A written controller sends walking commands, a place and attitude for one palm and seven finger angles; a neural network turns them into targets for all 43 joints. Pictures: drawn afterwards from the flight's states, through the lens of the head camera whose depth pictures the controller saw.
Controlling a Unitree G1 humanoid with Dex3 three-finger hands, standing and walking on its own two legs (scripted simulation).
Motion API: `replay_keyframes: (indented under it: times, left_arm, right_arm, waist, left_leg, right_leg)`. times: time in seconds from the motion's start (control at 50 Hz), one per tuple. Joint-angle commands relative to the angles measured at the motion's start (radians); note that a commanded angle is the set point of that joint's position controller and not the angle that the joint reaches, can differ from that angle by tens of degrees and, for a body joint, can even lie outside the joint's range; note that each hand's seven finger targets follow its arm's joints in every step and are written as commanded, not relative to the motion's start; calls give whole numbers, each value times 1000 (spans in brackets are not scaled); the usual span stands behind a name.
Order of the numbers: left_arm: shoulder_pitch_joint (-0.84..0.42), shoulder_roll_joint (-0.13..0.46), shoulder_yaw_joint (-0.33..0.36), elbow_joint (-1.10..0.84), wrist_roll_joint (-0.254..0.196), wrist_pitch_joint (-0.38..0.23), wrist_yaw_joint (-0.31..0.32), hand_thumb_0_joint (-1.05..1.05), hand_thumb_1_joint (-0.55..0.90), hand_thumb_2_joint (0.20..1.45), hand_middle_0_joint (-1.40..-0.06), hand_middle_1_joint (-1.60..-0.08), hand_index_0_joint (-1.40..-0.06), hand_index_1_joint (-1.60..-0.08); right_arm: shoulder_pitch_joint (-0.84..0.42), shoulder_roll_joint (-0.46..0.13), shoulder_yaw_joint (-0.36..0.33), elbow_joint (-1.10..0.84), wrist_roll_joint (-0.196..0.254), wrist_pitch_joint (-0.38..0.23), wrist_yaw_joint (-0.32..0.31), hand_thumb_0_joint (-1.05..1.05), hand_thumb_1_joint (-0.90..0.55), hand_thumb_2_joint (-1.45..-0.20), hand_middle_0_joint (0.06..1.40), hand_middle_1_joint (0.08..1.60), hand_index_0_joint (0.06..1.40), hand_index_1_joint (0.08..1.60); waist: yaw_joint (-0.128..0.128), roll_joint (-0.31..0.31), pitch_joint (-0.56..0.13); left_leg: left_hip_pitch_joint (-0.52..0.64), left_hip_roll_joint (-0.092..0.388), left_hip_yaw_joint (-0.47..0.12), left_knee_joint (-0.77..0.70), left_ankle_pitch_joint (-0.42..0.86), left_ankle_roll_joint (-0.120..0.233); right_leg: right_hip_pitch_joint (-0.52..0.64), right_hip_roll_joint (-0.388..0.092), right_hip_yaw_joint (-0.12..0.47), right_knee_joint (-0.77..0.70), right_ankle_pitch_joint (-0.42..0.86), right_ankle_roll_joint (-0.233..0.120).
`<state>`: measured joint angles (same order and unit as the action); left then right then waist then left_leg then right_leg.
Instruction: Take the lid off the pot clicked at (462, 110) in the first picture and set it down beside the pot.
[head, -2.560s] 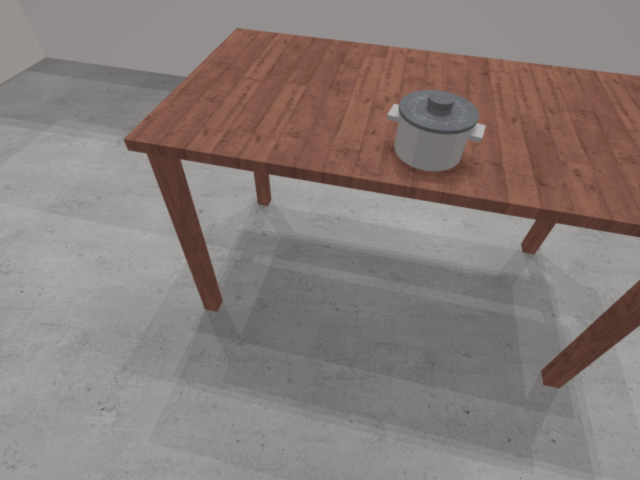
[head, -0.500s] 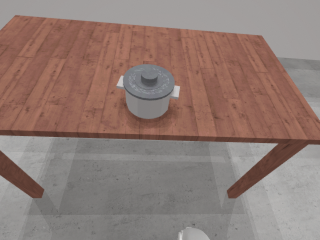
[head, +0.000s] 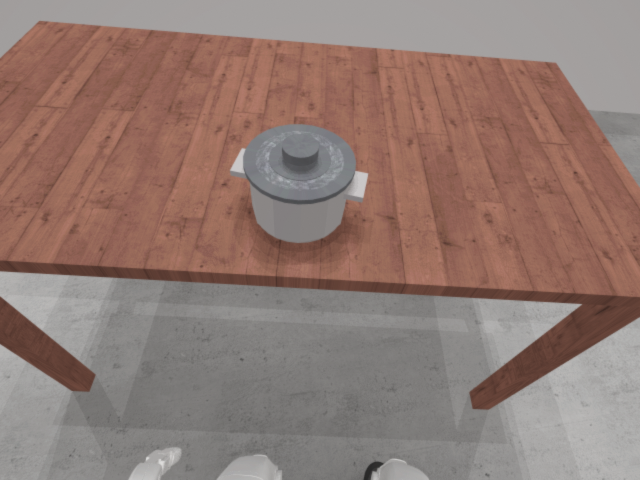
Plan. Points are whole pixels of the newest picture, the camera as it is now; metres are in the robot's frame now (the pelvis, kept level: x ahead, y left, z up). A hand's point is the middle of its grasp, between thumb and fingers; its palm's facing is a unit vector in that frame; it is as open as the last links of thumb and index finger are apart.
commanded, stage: come to a stop and stand still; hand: left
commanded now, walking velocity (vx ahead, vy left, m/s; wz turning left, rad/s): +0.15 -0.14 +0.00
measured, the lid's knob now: (300, 149) +0.51 +0.06 +0.12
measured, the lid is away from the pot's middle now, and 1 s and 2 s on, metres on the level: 0.00 0.00 0.00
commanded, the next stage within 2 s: look again from close up in 1.56 s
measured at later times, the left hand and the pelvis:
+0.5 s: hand out of the picture -0.07 +0.25 -0.16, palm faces +0.01 -0.99 -0.14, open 7.4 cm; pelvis -0.02 +0.06 +0.04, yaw -2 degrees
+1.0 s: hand out of the picture -0.04 +0.17 -0.15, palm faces +0.00 -0.99 -0.17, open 7.3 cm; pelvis -0.03 +0.01 +0.02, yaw -2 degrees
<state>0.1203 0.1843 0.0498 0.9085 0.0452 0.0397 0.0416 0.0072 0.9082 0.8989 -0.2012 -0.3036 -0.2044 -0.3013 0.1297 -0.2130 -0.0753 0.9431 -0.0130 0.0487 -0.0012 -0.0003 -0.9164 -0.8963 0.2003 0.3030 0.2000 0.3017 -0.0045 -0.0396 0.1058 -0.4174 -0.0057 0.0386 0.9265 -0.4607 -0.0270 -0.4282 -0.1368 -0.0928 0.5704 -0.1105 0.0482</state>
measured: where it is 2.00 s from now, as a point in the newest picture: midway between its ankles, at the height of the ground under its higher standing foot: outside the picture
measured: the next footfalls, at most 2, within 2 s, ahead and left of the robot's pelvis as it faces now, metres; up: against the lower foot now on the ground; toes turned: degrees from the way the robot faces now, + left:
left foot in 0.04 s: +0.05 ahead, +0.10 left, +0.00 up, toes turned -1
right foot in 0.86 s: -0.02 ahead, -0.10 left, +0.00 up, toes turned -3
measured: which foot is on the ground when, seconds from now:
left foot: up 0.00-0.02, down 0.04-1.00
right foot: down 0.00-0.04, up 0.06-0.84, down 0.86-1.00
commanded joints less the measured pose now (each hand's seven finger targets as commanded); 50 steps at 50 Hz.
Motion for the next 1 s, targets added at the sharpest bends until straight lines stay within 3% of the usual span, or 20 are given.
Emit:
replay_keyframes:
  times: [0.0, 0.02, 0.04, 0.08, 0.12, 0.18, 0.22, 0.26, 0.3, 0.32, 0.4, 0.68, 0.72, 0.76, 0.78, 0.8, 0.84, 0.88, 0.92, 0.98]
  left_arm:
    - [16, 141, 36, -88, -16, 16, -3, 0, 900, 900, -200, -300, -200, -300]
    - [64, 67, 23, -94, -26, 22, -5, 0, 900, 900, -200, -300, -200, -300]
    - [43, 83, 21, -92, -24, 29, 0, 0, 900, 900, -200, -300, -200, -300]
    - [118, 111, 42, -19, -13, 14, -17, 0, 900, 900, -200, -300, -200, -300]
    - [198, 102, 35, 35, -16, 1, -30, 0, 900, 900, -200, -300, -200, -300]
    - [217, 106, 29, 56, -20, -1, -29, 0, 900, 900, -200, -300, -200, -300]
    - [209, 103, 31, 61, -17, 2, -29, 0, 900, 900, -200, -300, -200, -300]
    - [235, 99, 31, 71, -16, 9, -26, 0, 900, 900, -200, -300, -200, -300]
    - [274, 99, 32, 91, -18, 19, -22, 0, 900, 900, -200, -300, -200, -300]
    - [276, 100, 33, 95, -19, 20, -21, 0, 900, 900, -200, -300, -200, -300]
    - [310, 88, 31, 125, -18, 32, -17, 0, 900, 900, -200, -300, -200, -300]
    - [269, 3, -10, 160, -25, 12, -5, 0, 900, 900, -200, -300, -200, -300]
    - [278, -5, -13, 167, -26, 5, -3, 0, 900, 900, -200, -300, -200, -300]
    - [328, -16, -13, 189, -26, -4, 0, 0, 900, 900, -200, -300, -200, -300]
    - [349, -10, -13, 202, -24, -12, 3, 0, 900, 900, -200, -300, -200, -300]
    - [353, 9, -13, 205, -23, -21, 8, 0, 900, 900, -200, -300, -200, -300]
    - [298, 55, -18, 185, -28, -35, 7, 0, 900, 900, -200, -300, -200, -300]
    - [229, 55, -23, 174, -38, -55, 4, 0, 900, 900, -200, -300, -200, -300]
    - [226, 34, -31, 175, -41, -63, 4, 0, 900, 900, -200, -300, -200, -300]
    - [259, 21, -34, 186, -43, -65, 3, 0, 900, 900, -200, -300, -200, -300]
  right_arm:
    - [302, -82, -6, 7, -12, -29, -2, 0, -900, -900, 200, 300, 200, 300]
    - [238, -173, -22, -37, -23, -36, -5, 0, -900, -900, 200, 300, 200, 300]
    - [151, -216, -21, -70, -32, -40, -22, 0, -900, -900, 200, 300, 200, 300]
    - [39, -135, 7, -71, -31, -51, -37, 0, -900, -900, 200, 300, 200, 300]
    - [41, -100, 19, -67, -16, -72, -39, 0, -900, -900, 200, 300, 200, 300]
    - [146, -84, 22, -12, -6, -78, -48, 0, -900, -900, 200, 300, 200, 300]
    - [192, -68, 22, 10, -3, -79, -58, 0, -900, -900, 200, 300, 200, 300]
    - [245, -80, 23, 35, -5, -79, -65, 0, -900, -900, 200, 300, 200, 300]
    - [260, -82, 27, 54, -2, -75, -71, 0, -900, -900, 200, 300, 200, 300]
    - [260, -73, 29, 57, 0, -76, -74, 0, -900, -900, 200, 300, 200, 300]
    - [286, -77, 26, 93, 0, -69, -75, 0, -900, -900, 200, 300, 200, 300]
    - [280, -45, 17, 171, -8, -55, -48, 0, -900, -900, 200, 300, 200, 300]
    - [276, -37, 15, 175, -8, -54, -43, 0, -900, -900, 200, 300, 200, 300]
    - [266, -38, 14, 178, -7, -50, -40, 0, -900, -900, 200, 300, 200, 300]
    - [266, -22, 16, 182, -4, -49, -39, 0, -900, -900, 200, 300, 200, 300]
    - [271, 9, 23, 187, 2, -49, -36, 0, -900, -900, 200, 300, 200, 300]
    - [284, 63, 41, 184, 5, -46, -26, 0, -900, -900, 200, 300, 200, 300]
    - [298, 58, 48, 192, -4, -46, -23, 0, -900, -900, 200, 300, 200, 300]
    - [295, 52, 51, 199, 0, -49, -23, 0, -900, -900, 200, 300, 200, 300]
    - [275, 45, 59, 206, 0, -58, -29, 0, -900, -900, 200, 300, 200, 300]
  waist:
    - [-72, 86, -98]
    - [-62, 403, -64]
    - [-58, 417, -20]
    - [22, 188, 9]
    - [30, 91, -53]
    - [-4, 145, -80]
    - [-20, 102, -39]
    - [-23, 99, -73]
    - [-20, 151, -87]
    - [-18, 135, -71]
    - [-21, 154, -86]
    - [-20, 173, -44]
    - [-12, 139, -24]
    - [10, 125, -21]
    - [16, 100, -19]
    - [12, 52, -1]
    - [-21, -40, 19]
    - [-47, -165, 14]
    - [-45, -132, 20]
    - [-27, 41, 19]
  left_leg:
    - [257, 76, -114, -553, 10, 33]
    - [114, 297, -438, -772, -229, 98]
    - [-58, 361, -568, -853, -313, 152]
    - [-27, 283, -444, -805, -236, 124]
    - [102, 230, -292, -762, -17, 108]
    - [257, 233, -243, -760, 125, 91]
    - [280, 259, -261, -764, 176, 109]
    - [339, 280, -277, -761, 256, 91]
    - [350, 275, -261, -765, 284, 55]
    - [345, 283, -274, -764, 299, 64]
    - [334, 271, -269, -797, 183, 38]
    - [177, 243, -280, -861, -110, 125]
    - [111, 242, -274, -852, -104, 136]
    - [63, 209, -231, -827, -114, 116]
    - [48, 176, -202, -788, -94, 95]
    - [28, 127, -155, -712, -40, 66]
    - [139, 28, -53, -548, 105, 29]
    - [237, 36, -42, -467, 243, 40]
    - [247, 54, -52, -482, 277, 46]
    - [236, 76, -83, -544, 310, 49]
  right_leg:
    - [-156, -23, 93, 28, -405, -70]
    - [-210, 132, 23, 290, -467, -6]
    - [-189, 118, 161, 407, -431, -10]
    - [-180, 140, 214, 555, -251, -23]
    - [-166, 137, 197, 555, -157, -11]
    - [-180, 139, 197, 510, -134, -1]
    - [-192, 133, 199, 490, -150, -2]
    - [-180, 133, 211, 470, -164, 0]
    - [-150, 138, 217, 459, -168, 2]
    - [-147, 135, 218, 448, -188, 0]
    - [-105, 135, 215, 424, -185, -1]
    - [97, 110, 85, 120, -306, -40]
    - [167, 113, 76, 50, -294, -49]
    - [266, 121, 50, -93, -219, -52]
    - [312, 113, 60, -193, -170, -53]
    - [316, 71, 130, -264, -170, -69]
    - [109, -50, 278, -375, -387, -128]
    - [4, -35, 296, -405, -391, -132]
    - [23, -9, 262, -372, -289, -127]
    - [85, 27, 222, -285, -155, -116]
